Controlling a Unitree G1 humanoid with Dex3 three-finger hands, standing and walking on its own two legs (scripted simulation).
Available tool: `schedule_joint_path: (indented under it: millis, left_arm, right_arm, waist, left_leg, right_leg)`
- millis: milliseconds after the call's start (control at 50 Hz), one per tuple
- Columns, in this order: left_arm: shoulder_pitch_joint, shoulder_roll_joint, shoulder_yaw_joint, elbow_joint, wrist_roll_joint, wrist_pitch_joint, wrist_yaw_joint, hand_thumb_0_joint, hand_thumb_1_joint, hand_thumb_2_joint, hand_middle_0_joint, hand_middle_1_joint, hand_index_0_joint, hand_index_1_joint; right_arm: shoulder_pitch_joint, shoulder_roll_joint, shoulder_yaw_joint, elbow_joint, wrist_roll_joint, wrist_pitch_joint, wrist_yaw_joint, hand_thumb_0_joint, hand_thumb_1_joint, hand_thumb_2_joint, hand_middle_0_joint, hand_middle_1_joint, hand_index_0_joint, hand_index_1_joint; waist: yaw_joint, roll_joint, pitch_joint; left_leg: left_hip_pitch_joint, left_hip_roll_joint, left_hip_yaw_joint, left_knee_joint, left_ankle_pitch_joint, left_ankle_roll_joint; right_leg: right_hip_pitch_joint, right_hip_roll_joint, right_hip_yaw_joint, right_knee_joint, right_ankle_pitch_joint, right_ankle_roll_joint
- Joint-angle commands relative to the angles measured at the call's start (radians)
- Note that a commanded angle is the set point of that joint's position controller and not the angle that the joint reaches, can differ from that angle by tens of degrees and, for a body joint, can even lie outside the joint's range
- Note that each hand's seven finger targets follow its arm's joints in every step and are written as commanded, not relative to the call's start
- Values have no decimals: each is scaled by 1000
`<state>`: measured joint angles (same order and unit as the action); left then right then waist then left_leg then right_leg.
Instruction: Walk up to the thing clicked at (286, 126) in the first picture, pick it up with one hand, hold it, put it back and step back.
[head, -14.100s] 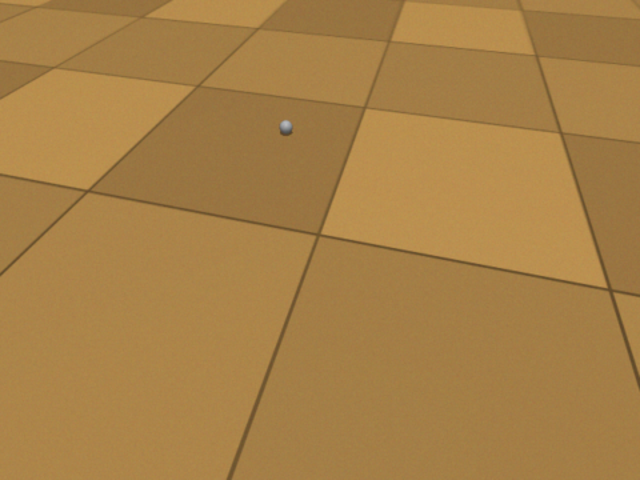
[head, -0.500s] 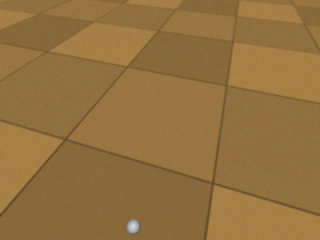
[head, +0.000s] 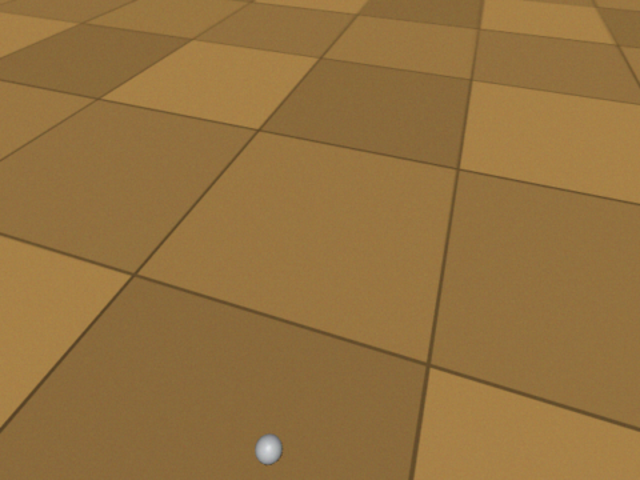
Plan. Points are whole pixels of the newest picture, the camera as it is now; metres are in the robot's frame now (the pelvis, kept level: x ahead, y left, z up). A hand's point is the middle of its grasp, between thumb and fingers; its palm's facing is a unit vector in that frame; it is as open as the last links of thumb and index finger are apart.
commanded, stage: stand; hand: left
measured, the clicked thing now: (268, 448) +0.38 +0.17 -0.74
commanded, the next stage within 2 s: walk up in 0.48 s
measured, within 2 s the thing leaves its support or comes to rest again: neither
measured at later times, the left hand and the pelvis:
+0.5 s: hand out of the picture +0.07 +0.25 -0.16, palm faces -0.04 -0.94 -0.33, open 7.4 cm; pelvis +0.00 +0.00 +0.00, yaw +0 degrees
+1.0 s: hand out of the picture +0.03 +0.16 -0.18, palm faces -0.08 -0.93 -0.35, open 7.4 cm; pelvis -0.05 -0.09 -0.03, yaw -2 degrees
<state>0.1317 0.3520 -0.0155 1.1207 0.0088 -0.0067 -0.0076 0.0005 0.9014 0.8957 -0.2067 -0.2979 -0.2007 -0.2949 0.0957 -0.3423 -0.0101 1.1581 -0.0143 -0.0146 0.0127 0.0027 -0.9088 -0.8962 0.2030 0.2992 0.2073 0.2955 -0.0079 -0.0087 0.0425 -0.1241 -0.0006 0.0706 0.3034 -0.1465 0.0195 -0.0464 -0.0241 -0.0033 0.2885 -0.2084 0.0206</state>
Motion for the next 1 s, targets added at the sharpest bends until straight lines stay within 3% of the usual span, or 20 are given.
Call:
schedule_joint_path:
  millis: [0, 440, 460, 480, 500, 520, 580, 600, 640, 700, 740, 760, 780, 800, 820, 860, 880, 900, 940, 980]
  left_arm:
    - [-33, 207, 44, -59, 5, -23, 18, 0, 900, 900, -200, -300, -200, -300]
    - [-34, 214, 46, -66, 4, -25, 22, 0, 900, 900, -200, -300, -200, -300]
    - [-55, 314, 116, -125, 37, 22, -3, 0, 900, 900, -200, -300, -200, -300]
    - [-62, 281, 116, -155, 36, 44, -10, 0, 900, 900, -200, -300, -200, -300]
    - [-65, 256, 118, -191, 39, 66, -17, 0, 900, 900, -200, -300, -200, -300]
    - [-43, 241, 122, -219, 39, 88, -23, 0, 900, 900, -200, -300, -200, -300]
    - [12, 236, 132, -261, 24, 107, -41, 0, 900, 900, -200, -300, -200, -300]
    - [29, 236, 136, -265, 24, 108, -47, 0, 900, 900, -200, -300, -200, -300]
    - [49, 227, 138, -284, 20, 106, -58, 0, 900, 900, -200, -300, -200, -300]
    - [102, 227, 142, -277, 19, 85, -51, 0, 900, 900, -200, -300, -200, -300]
    - [162, 224, 154, -236, 20, 69, -38, 0, 900, 900, -200, -300, -200, -300]
    - [177, 259, 164, -227, 26, 56, -29, 0, 900, 900, -200, -300, -200, -300]
    - [164, 346, 182, -259, 37, 47, -24, 0, 900, 900, -200, -300, -200, -300]
    - [87, 410, 184, -308, 44, 36, -16, 0, 900, 900, -200, -300, -200, -300]
    - [10, 438, 182, -326, 45, 30, -11, 0, 900, 900, -200, -300, -200, -300]
    - [-53, 339, 155, -320, 31, 20, 6, 0, 900, 900, -200, -300, -200, -300]
    - [-54, 306, 144, -314, 31, 13, 12, 0, 900, 900, -200, -300, -200, -300]
    - [-36, 306, 140, -308, 32, 7, 15, 0, 900, 900, -200, -300, -200, -300]
    - [8, 307, 141, -300, 29, -1, 17, 0, 900, 900, -200, -300, -200, -300]
    - [17, 311, 137, -295, 14, -4, 22, 0, 900, 900, -200, -300, -200, -300]
  right_arm:
    - [-50, -221, -33, -63, 6, -22, -17, 0, -900, -900, 200, 300, 200, 300]
    - [-50, -217, -31, -71, 5, -18, -19, 0, -900, -900, 200, 300, 200, 300]
    - [48, -335, -86, -81, 18, -17, -52, 0, -900, -900, 200, 300, 200, 300]
    - [116, -377, -107, -83, 23, -14, -69, 0, -900, -900, 200, 300, 200, 300]
    - [137, -405, -127, -102, 22, -17, -83, 0, -900, -900, 200, 300, 200, 300]
    - [141, -403, -140, -130, 18, -24, -94, 0, -900, -900, 200, 300, 200, 300]
    - [48, -353, -144, -219, 1, -28, -110, 0, -900, -900, 200, 300, 200, 300]
    - [34, -343, -139, -240, -6, -28, -105, 0, -900, -900, 200, 300, 200, 300]
    - [21, -348, -141, -274, -17, -28, -94, 0, -900, -900, 200, 300, 200, 300]
    - [-14, -357, -139, -312, -26, -18, -66, 0, -900, -900, 200, 300, 200, 300]
    - [12, -332, -127, -320, -23, 2, -48, 0, -900, -900, 200, 300, 200, 300]
    - [29, -285, -111, -324, -18, 14, -42, 0, -900, -900, 200, 300, 200, 300]
    - [63, -219, -90, -348, -8, 22, -41, 0, -900, -900, 200, 300, 200, 300]
    - [33, -210, -92, -355, 3, 32, -48, 0, -900, -900, 200, 300, 200, 300]
    - [36, -256, -109, -341, 3, 35, -56, 0, -900, -900, 200, 300, 200, 300]
    - [103, -271, -107, -294, 24, 26, -49, 0, -900, -900, 200, 300, 200, 300]
    - [140, -259, -97, -274, 32, 20, -44, 0, -900, -900, 200, 300, 200, 300]
    - [137, -252, -91, -271, 30, 16, -37, 0, -900, -900, 200, 300, 200, 300]
    - [113, -247, -86, -274, 8, 14, -26, 0, -900, -900, 200, 300, 200, 300]
    - [119, -228, -85, -271, -5, 10, -24, 0, -900, -900, 200, 300, 200, 300]
  waist:
    - [3, 10, -72]
    - [2, 6, -72]
    - [-28, -97, 9]
    - [-47, 11, -24]
    - [-64, 107, -49]
    - [-45, 71, -77]
    - [8, 69, -80]
    - [16, 69, -66]
    - [23, 141, -44]
    - [30, 213, -71]
    - [42, 179, -87]
    - [50, 68, -76]
    - [50, -190, -30]
    - [46, -209, -11]
    - [30, -210, 5]
    - [-16, -125, 19]
    - [-18, -147, -22]
    - [-9, -192, -42]
    - [26, -172, -41]
    - [6, -164, -48]
  left_leg:
    - [75, 146, -132, -36, 151, 1]
    - [73, 149, -130, -22, 192, 1]
    - [70, 211, -191, 35, 357, 47]
    - [132, 311, -277, 18, 451, 123]
    - [146, 430, -364, -14, 533, 219]
    - [86, 468, -343, 12, 544, 252]
    - [-28, 402, -223, 51, 389, 215]
    - [-60, 358, -187, 54, 293, 199]
    - [-80, 344, -172, 74, 176, 196]
    - [-161, 314, -139, 162, 128, 169]
    - [-248, 242, -92, 302, 47, 133]
    - [-300, 171, -47, 417, -91, 96]
    - [-398, 44, 23, 581, -347, 33]
    - [-384, -31, -114, 738, -508, -5]
    - [-324, -9, -199, 833, -503, -6]
    - [-311, 6, -217, 819, -389, -6]
    - [-290, 16, -199, 747, -356, -13]
    - [-272, 24, -173, 661, -352, -15]
    - [-256, 21, -131, 488, -393, -13]
    - [-182, 6, -122, 248, -329, 6]
  right_leg:
    - [-68, -118, 78, -49, 132, -36]
    - [-46, -121, 73, -49, 176, -34]
    - [-192, -53, 32, 112, 218, -38]
    - [-275, -12, -4, 274, 28, -28]
    - [-346, 14, 30, 487, -321, -24]
    - [-335, -1, 127, 671, -376, -28]
    - [-362, -22, 232, 856, -324, -51]
    - [-363, -10, 215, 837, -290, -50]
    - [-348, -31, 171, 701, -279, -33]
    - [-201, -25, 51, 448, -257, -25]
    - [-70, 33, -15, 281, -102, -25]
    - [-60, 39, 3, 212, -104, -28]
    - [-139, -142, 291, 66, -90, -96]
    - [-299, -327, 540, -38, -162, -226]
    - [-380, -358, 578, -32, -145, -290]
    - [-330, -236, 330, 120, 7, -243]
    - [-278, -191, 269, 149, 5, -211]
    - [-251, -204, 277, 156, 3, -209]
    - [-162, -230, 284, 195, 135, -221]
    - [-134, -240, 279, 286, 358, -213]
